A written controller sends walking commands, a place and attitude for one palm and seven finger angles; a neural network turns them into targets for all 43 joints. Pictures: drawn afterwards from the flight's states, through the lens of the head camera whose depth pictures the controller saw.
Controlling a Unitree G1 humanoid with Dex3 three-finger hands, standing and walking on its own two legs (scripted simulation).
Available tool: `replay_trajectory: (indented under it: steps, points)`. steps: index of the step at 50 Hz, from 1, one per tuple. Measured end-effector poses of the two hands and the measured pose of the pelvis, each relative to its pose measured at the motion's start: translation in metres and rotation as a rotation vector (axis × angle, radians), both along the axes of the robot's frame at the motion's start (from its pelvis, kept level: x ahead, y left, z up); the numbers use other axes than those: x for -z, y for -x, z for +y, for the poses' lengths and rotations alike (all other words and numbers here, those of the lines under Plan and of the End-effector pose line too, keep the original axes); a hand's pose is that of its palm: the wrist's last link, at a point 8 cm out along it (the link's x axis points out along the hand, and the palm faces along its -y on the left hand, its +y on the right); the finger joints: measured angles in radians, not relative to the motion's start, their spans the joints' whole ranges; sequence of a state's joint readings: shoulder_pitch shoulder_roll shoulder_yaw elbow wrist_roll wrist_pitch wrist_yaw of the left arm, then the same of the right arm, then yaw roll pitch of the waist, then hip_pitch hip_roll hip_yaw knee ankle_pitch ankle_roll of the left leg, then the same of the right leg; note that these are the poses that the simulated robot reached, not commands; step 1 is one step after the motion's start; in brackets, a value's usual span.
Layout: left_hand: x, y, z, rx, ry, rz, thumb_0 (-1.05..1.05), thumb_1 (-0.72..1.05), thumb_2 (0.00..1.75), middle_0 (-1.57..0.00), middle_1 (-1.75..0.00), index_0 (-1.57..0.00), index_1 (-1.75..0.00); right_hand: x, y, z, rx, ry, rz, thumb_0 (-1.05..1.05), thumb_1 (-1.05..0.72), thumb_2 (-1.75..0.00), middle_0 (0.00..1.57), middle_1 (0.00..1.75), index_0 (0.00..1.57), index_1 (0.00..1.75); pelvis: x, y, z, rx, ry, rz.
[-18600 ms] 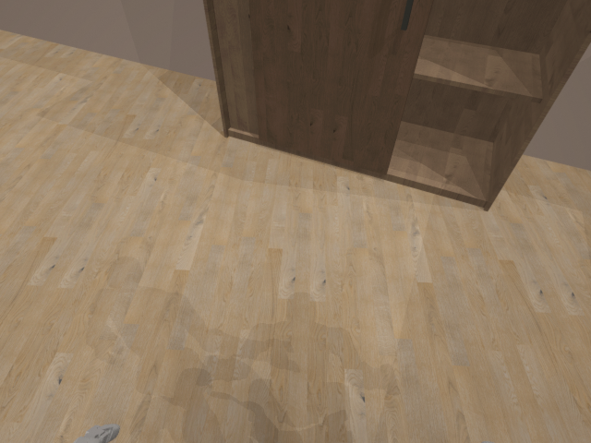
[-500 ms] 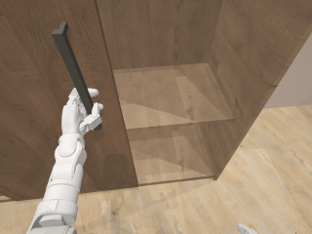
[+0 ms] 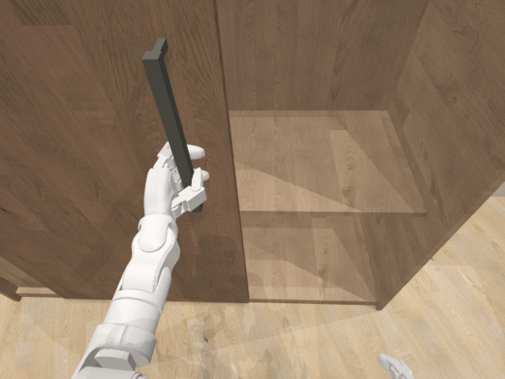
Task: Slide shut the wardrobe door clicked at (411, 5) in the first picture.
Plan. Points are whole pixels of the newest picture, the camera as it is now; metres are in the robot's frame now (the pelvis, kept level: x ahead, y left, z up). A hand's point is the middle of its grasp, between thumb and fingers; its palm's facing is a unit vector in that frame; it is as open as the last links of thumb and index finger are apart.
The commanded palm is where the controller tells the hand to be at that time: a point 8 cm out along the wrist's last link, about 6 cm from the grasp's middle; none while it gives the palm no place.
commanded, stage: tug the door sideways, standing still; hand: left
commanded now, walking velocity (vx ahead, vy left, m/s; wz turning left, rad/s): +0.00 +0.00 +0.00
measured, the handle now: (182, 142) +0.44 +0.14 +0.14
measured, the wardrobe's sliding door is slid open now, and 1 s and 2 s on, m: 0.49 0.43 0.09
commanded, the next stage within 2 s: step sideways, sliding the door along in 0.14 s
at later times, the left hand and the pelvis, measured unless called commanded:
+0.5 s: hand (210, 191) +0.38 +0.09 +0.09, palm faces +0.05 -0.98 -0.17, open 5.9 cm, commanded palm +0.37 +0.12 +0.10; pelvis -0.03 -0.02 +0.00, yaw -1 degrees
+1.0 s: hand (240, 190) +0.39 +0.04 +0.09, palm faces +0.17 -0.98 -0.13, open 6.1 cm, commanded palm +0.37 +0.02 +0.10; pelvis -0.01 -0.12 -0.01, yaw +6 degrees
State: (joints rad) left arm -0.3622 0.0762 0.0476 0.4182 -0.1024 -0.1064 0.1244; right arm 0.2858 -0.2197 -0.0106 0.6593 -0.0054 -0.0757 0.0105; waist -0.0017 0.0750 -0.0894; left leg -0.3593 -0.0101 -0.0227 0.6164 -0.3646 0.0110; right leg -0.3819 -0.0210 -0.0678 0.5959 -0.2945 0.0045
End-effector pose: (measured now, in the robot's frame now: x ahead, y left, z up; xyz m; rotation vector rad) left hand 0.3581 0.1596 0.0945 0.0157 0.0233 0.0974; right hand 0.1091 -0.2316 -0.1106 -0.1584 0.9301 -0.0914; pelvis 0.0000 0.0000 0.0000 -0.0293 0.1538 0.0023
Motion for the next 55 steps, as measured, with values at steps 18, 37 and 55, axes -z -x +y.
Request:
replay_trajectory:
  steps: [18,37,55]
  points:
    - [-0.002,-0.003,-0.009,0.081,-0.129,-0.023,0.0,0.72,0.82,-0.36,-1.37,-0.29,-1.4,0.011,0.025,0.0,0.017,0.021,0.065,0.01,-0.9,-0.89,0.2,0.3,0.21,0.3,0.004,0.021,-0.004,-0.004,-0.013,-0.047]
    - [-0.008,0.001,-0.037,-0.065,-0.139,0.058,0.02,0.76,0.84,-0.31,-1.31,-0.25,-1.4,0.012,0.007,-0.068,-0.044,0.052,0.096,0.01,-0.9,-0.89,0.2,0.3,0.21,0.3,-0.001,0.027,-0.071,-0.074,-0.055,-0.189]
    - [-0.001,0.0,-0.087,-0.131,-0.143,-0.036,0.01,0.78,0.87,-0.4,-1.39,-0.18,-1.4,0.019,-0.096,-0.087,-0.238,-0.079,-0.027,0.01,-0.9,-0.89,0.2,0.3,0.21,0.3,0.02,-0.014,-0.158,-0.096,-0.02,-0.259]
